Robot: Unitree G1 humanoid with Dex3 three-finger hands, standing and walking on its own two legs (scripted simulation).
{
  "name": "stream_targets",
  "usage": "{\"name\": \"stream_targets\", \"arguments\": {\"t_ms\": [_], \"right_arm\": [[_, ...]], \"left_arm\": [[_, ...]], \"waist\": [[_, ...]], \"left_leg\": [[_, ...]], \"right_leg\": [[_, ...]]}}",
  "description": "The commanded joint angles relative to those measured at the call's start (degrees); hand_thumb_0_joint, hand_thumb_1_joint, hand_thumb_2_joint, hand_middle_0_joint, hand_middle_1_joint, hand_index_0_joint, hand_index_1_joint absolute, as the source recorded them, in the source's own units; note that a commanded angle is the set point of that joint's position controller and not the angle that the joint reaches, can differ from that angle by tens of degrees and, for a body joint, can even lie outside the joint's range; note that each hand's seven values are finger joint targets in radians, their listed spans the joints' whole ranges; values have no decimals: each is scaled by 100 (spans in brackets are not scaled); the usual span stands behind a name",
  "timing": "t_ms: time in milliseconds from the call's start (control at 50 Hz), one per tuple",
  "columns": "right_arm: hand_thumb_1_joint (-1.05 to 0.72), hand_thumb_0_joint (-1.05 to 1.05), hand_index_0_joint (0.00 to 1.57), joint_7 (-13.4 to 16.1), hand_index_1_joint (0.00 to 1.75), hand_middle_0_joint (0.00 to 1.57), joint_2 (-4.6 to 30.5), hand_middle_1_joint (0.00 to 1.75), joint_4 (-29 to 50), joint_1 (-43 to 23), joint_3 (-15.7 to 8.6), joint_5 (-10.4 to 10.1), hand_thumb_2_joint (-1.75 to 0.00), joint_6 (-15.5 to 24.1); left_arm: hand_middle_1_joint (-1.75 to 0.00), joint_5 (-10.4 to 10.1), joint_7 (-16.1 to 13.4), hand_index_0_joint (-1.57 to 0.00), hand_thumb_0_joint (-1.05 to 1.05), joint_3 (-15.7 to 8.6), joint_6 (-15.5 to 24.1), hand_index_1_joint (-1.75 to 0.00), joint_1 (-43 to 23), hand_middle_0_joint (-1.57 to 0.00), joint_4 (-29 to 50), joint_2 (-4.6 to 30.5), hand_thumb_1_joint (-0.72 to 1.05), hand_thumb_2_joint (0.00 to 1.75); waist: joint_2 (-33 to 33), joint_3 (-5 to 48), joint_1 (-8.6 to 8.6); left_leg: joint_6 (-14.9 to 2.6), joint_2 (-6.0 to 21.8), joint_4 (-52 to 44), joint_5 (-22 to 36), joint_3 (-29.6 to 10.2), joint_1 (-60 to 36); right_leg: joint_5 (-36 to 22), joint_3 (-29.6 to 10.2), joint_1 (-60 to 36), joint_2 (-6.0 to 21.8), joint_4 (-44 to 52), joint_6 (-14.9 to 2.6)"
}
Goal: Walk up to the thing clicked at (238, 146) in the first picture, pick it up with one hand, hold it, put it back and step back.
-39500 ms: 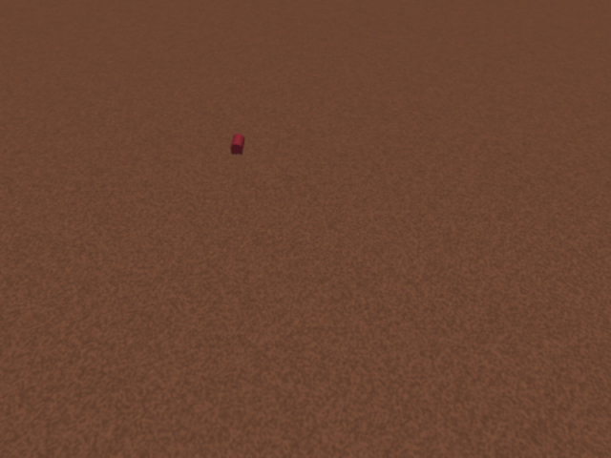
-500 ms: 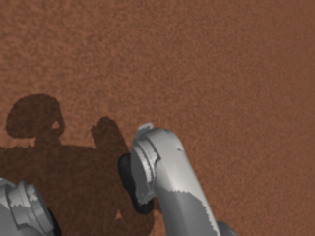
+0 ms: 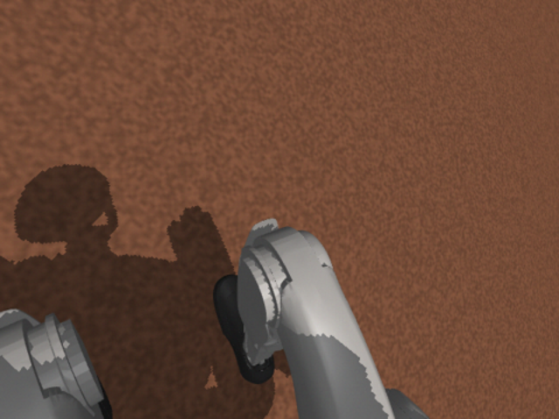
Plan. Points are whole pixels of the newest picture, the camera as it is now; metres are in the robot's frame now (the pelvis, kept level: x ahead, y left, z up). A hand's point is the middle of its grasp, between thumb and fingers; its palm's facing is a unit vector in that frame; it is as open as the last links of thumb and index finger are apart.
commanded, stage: withdraw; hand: left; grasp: from above
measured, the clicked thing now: out of the picture +0.50 +0.34 -0.28
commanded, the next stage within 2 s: home in 0.92 s
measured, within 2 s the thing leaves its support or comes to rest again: neither
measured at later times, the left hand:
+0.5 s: hand out of the picture +0.49 +0.37 -0.08, palm faces -0.42 -0.09 -0.90, open 13.9 cm
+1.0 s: hand out of the picture +0.50 +0.35 -0.12, palm faces -0.34 -0.09 -0.94, open 13.4 cm
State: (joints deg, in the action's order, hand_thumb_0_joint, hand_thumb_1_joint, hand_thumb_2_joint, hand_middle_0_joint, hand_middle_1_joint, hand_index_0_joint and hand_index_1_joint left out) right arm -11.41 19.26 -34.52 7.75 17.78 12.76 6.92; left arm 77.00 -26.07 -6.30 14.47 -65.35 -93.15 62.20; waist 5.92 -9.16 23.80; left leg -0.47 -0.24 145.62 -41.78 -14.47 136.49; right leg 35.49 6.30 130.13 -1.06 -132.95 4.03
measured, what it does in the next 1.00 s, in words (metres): stands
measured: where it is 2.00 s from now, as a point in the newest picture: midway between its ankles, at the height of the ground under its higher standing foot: (181, 393)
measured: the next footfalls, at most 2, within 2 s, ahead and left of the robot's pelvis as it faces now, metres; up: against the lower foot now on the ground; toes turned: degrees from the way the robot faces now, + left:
none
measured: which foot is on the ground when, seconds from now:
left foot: down 0.00-1.00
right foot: down 0.00-1.00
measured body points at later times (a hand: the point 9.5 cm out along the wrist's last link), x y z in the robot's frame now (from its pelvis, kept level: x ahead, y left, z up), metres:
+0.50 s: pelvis +0.00 +0.00 +0.04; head +0.25 +0.09 +0.40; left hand +0.51 +0.37 -0.03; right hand +0.08 -0.27 -0.05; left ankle +0.05 +0.12 -0.27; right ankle +0.13 -0.14 -0.27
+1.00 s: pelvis -0.01 -0.01 +0.02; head +0.24 +0.11 +0.37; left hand +0.51 +0.35 -0.07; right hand +0.05 -0.27 -0.06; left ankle +0.05 +0.12 -0.27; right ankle +0.13 -0.14 -0.27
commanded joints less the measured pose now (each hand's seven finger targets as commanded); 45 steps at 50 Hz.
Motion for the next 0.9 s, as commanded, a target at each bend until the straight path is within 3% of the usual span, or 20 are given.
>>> {"name": "stream_targets", "arguments": {"t_ms": [0,40,80,140,200,220,280,300,320,340,380,420,480,540,620,680,700,740,800,880], "right_arm": [[-91,0,20,64,30,20,1913,30,-138,1272,-578,21,-90,-53],[-91,0,20,77,30,20,1984,30,-141,1291,-648,0,-90,-68],[-91,0,20,72,30,20,2020,30,-101,1320,-751,-3,-90,-65],[-91,0,20,12,30,20,2018,30,-102,1441,-922,-23,-90,-57],[-91,0,20,-57,30,20,1868,30,-19,1397,-1137,-156,-90,-57],[-91,0,20,-94,30,20,1778,30,93,1314,-1164,-210,-90,-48],[-91,0,20,-163,30,20,1717,30,-56,1509,-1363,-376,-90,-190],[-90,0,20,-158,30,20,1686,30,-25,1533,-1397,-415,-90,-290],[-90,0,20,-121,30,20,1737,30,-119,1679,-1508,-458,-90,-401],[-90,0,20,-96,30,20,1691,30,40,1668,-1537,-498,-90,-503],[-90,0,20,-15,30,20,1612,30,71,1671,-1588,-564,-90,-703],[-90,0,20,118,30,20,1641,30,84,1708,-1621,-629,-90,-848],[-90,0,20,339,30,20,1602,30,141,1716,-1635,-673,-90,-1012],[-90,0,20,510,30,20,1551,30,194,1681,-1592,-680,-90,-1097],[-90,0,20,648,30,20,1390,30,205,1455,-1414,-619,-90,-1120],[-90,0,20,709,30,20,1410,30,138,1324,-1325,-545,-90,-1109],[-90,0,20,718,30,20,1407,30,149,1286,-1287,-525,-90,-1108],[-90,0,20,712,30,20,1408,30,89,1229,-1267,-476,-90,-1061],[-90,0,20,682,30,20,1436,30,-31,1307,-1278,-418,-90,-975],[-91,0,20,656,30,20,1560,30,-66,1475,-1342,-426,-90,-854]], "left_arm": [[-97,-46,-198,-13,0,-133,-5,-96,-1634,-12,872,1339,-47,95],[-96,-45,-255,-13,0,-341,-2,-96,-1824,-13,1211,1647,-47,95],[-96,-57,-310,-13,0,-456,-61,-96,-1835,-13,1348,1691,-48,95],[-96,-57,-340,-11,0,-600,-209,-96,-1962,-11,1701,1592,-50,97],[-97,-249,-167,-9,0,-526,-496,-97,-1868,-9,2179,1286,-52,98],[-98,-359,-40,-8,0,-286,-562,-98,-1970,-9,2562,929,-52,99],[-97,-521,435,-8,0,-167,-917,-98,-1316,-9,2376,771,-52,99],[-98,-578,634,-8,0,-121,-968,-98,-1481,-9,2660,759,-52,99],[-97,-621,846,-9,0,-200,-1105,-97,-1032,-10,2198,744,-51,98],[-96,-756,1100,-10,0,22,-1113,-97,-1351,-10,2758,425,-49,98],[-96,-946,1543,-11,0,275,-1182,-97,-1260,-11,2750,-55,-49,98],[-96,-1157,1966,-11,0,477,-1165,-97,-1028,-11,2723,-373,-49,98],[-93,-1279,2381,-15,0,502,-1025,-93,-1090,-15,2870,-358,-43,94],[-88,-1276,2516,-20,0,397,-720,-89,-1233,-20,2976,-170,-38,90],[-86,-1073,2313,-22,0,311,-131,-87,-1657,-22,2931,104,-37,88],[-87,-769,1820,-20,0,213,196,-87,-1934,-21,2731,335,-39,89],[-88,-680,1627,-19,0,304,246,-88,-2082,-19,2668,245,-40,90],[-91,-542,1261,-17,0,408,240,-91,-2302,-17,2455,128,-42,91],[-91,-344,795,-16,0,322,85,-91,-2770,-16,2268,302,-43,92],[-87,-174,479,-20,0,101,-242,-87,-3135,-21,2119,618,-40,89]], "waist": [[-3252,3718,352],[-3588,4090,250],[-3849,4326,144],[-4117,4472,126],[-4231,5040,-156],[-4349,5277,-211],[-3767,5203,-440],[-3716,5347,-426],[-3367,5089,-426],[-3268,5027,-392],[-2892,4864,-383],[-2361,4313,-284],[-1954,4180,-274],[-1670,4188,-300],[-1833,4300,-334],[-2425,4462,-459],[-2604,4475,-375],[-2917,4483,-291],[-3306,4794,-238],[-3639,5177,-213]], "left_leg": [[110,210,-1538,1808,501,-3219],[139,217,-1591,1928,523,-3483],[183,226,-1692,1977,502,-3762],[217,208,-1774,1958,528,-3856],[165,157,-1875,1964,717,-3947],[163,150,-1920,2150,761,-4029],[38,78,-2045,2093,930,-3559],[4,66,-2127,2018,975,-3414],[-15,59,-2215,1904,958,-3381],[-9,51,-2336,1857,929,-3337],[-41,22,-2490,1826,920,-3343],[-79,-44,-2544,1636,924,-3059],[-94,-100,-2557,1498,961,-2885],[-98,-139,-2488,1376,972,-2784],[-101,-120,-2370,1054,1037,-2765],[-39,-121,-2427,884,1066,-3085],[-23,-104,-2463,750,1035,-3195],[-2,-91,-2508,590,1006,-3460],[-4,-85,-2555,701,995,-3648],[25,-76,-2503,1226,1004,-3853]], "right_leg": [[-1485,837,-1944,-151,927,-549],[-1559,814,-2028,-138,919,-573],[-1529,821,-1954,-134,847,-602],[-1511,783,-1812,-83,818,-624],[-1554,668,-1935,-102,938,-625],[-1735,640,-1991,-93,930,-622],[-1711,508,-2151,-126,1093,-597],[-1716,466,-2365,-123,1182,-595],[-1582,435,-2299,-111,1278,-602],[-1517,421,-2255,-79,1381,-631],[-1479,408,-2402,-78,1546,-642],[-1266,374,-2401,-30,1757,-671],[-1049,295,-2542,15,1926,-683],[-878,232,-2510,57,2018,-684],[-592,209,-2377,35,1932,-642],[-483,225,-2113,32,1803,-662],[-395,274,-1933,4,1742,-666],[-336,329,-1695,-18,1641,-655],[-603,401,-1641,-7,1450,-619],[-1069,412,-1571,57,1266,-629]]}}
